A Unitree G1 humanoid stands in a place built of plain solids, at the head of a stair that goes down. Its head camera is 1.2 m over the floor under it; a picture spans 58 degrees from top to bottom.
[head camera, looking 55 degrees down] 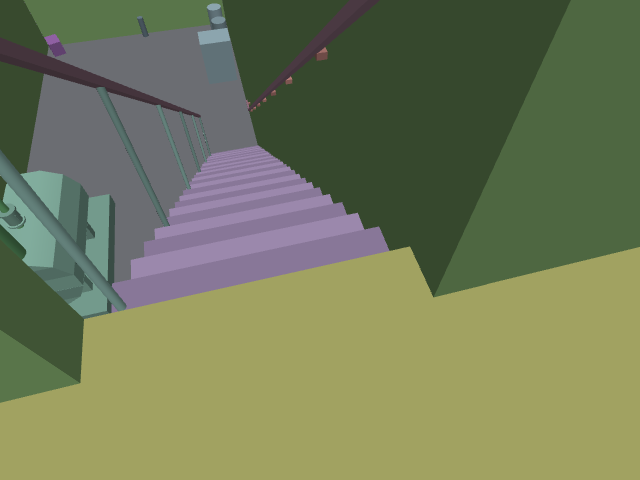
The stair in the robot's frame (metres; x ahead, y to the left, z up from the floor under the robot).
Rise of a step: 0.20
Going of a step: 0.24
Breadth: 1.04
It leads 15 degrees to the left of straight ahead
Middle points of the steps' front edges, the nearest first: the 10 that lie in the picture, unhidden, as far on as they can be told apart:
0.68 0.20 0.00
0.92 0.26 -0.20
1.15 0.32 -0.40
1.38 0.38 -0.59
1.61 0.44 -0.79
1.84 0.51 -0.99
2.07 0.57 -1.19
2.30 0.63 -1.39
2.53 0.69 -1.59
2.77 0.75 -1.78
